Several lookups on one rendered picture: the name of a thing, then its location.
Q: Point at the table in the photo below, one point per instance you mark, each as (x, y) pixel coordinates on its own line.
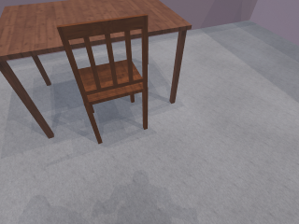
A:
(30, 30)

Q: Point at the chair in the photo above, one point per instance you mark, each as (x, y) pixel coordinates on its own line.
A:
(113, 80)

